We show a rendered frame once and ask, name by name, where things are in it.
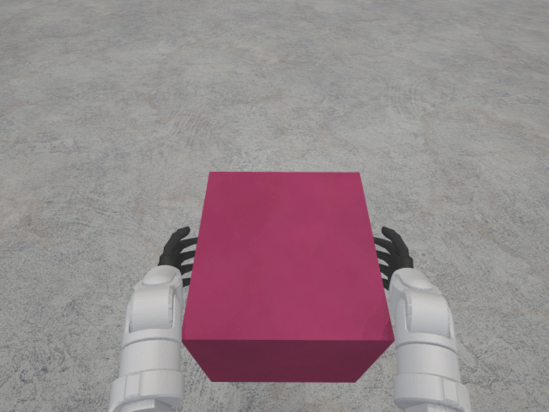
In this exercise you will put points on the robot left forearm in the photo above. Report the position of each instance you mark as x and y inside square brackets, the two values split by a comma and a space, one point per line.
[149, 377]

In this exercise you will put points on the robot right forearm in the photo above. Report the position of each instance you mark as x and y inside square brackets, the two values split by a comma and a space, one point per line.
[428, 376]

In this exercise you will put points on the right robot hand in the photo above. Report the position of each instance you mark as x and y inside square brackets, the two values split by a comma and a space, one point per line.
[399, 257]

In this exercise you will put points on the left robot hand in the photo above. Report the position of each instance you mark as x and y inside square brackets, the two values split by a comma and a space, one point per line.
[172, 249]

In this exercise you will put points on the carton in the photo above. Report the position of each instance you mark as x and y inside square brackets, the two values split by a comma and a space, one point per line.
[286, 284]

